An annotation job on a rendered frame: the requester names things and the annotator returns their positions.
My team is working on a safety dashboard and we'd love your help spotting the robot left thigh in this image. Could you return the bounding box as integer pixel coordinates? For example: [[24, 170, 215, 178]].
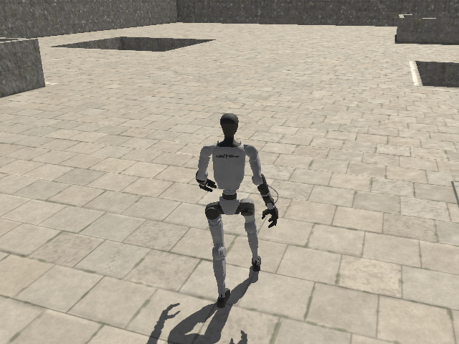
[[205, 201, 227, 260]]

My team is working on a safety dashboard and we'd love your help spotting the robot left hand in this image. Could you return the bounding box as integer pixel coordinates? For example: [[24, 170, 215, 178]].
[[199, 178, 217, 192]]

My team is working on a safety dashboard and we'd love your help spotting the robot right forearm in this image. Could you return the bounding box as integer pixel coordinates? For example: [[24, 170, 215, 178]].
[[257, 174, 275, 210]]

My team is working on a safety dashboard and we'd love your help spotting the right robot upper arm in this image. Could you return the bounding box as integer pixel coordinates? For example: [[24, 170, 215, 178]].
[[244, 144, 263, 186]]

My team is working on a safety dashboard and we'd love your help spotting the robot left forearm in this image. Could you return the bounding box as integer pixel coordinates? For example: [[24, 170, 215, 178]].
[[196, 171, 207, 186]]

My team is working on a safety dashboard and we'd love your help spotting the robot head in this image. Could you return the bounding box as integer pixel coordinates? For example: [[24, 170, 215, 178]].
[[217, 113, 241, 148]]

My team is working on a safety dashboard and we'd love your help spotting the robot right hand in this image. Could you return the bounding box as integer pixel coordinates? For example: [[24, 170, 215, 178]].
[[262, 207, 278, 228]]

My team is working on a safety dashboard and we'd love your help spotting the left robot upper arm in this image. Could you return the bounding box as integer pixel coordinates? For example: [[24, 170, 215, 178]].
[[197, 143, 215, 181]]

